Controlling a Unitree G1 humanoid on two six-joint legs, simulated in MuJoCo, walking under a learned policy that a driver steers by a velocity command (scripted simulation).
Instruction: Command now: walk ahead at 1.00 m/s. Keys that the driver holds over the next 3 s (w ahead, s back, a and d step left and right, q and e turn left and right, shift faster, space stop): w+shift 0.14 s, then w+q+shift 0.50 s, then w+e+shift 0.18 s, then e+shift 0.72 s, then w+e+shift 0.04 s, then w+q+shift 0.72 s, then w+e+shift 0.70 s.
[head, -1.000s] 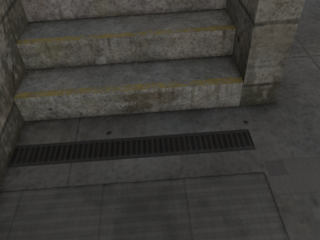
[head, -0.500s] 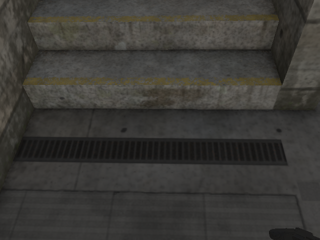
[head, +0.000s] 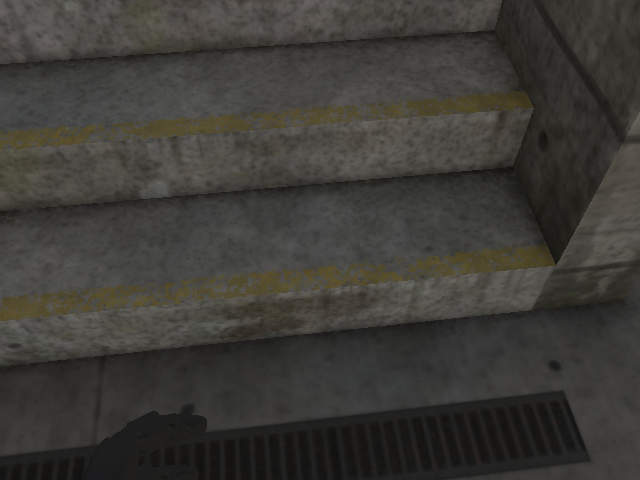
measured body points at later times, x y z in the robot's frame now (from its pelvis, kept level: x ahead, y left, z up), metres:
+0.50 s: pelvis +0.49 +0.03 +0.00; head +0.50 +0.04 +0.45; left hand +0.43 +0.28 -0.14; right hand +0.69 -0.18 -0.10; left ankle +0.60 +0.07 -0.71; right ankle +0.25 -0.06 -0.64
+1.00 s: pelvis +0.90 +0.12 +0.16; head +0.91 +0.13 +0.61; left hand +0.84 +0.37 +0.02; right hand +1.17 -0.05 +0.10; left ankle +0.80 +0.23 -0.26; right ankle +0.89 +0.06 -0.53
